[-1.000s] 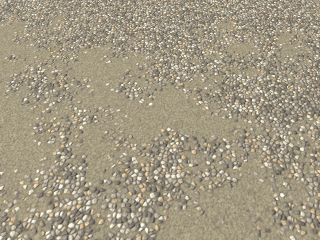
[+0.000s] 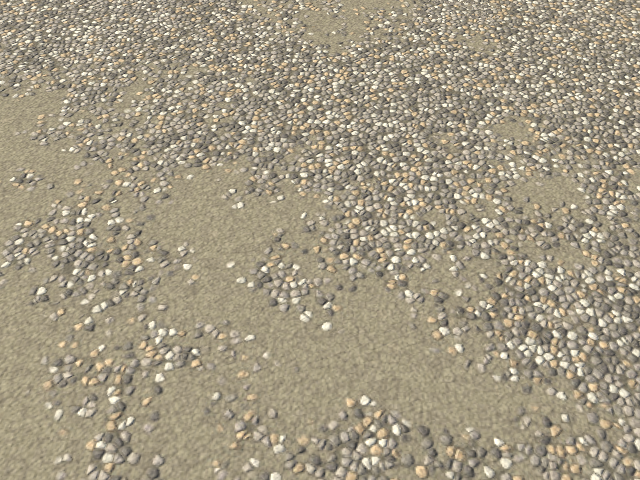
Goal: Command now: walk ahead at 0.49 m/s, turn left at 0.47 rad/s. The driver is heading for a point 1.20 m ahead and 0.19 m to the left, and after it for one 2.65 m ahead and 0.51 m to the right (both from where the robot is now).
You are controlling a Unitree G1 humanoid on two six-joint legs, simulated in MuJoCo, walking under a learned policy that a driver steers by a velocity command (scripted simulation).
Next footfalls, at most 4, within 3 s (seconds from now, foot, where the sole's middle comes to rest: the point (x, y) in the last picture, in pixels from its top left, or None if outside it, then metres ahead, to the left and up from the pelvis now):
0.24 right None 0.31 -0.14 -0.78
0.76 left None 0.49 0.20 -0.78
1.34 right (277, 332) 0.86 0.09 -0.78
1.82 left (194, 254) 1.11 0.32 -0.78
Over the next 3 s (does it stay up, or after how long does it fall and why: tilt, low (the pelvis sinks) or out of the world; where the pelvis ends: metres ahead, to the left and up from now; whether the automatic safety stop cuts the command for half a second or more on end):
stays up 1.15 0.21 0.00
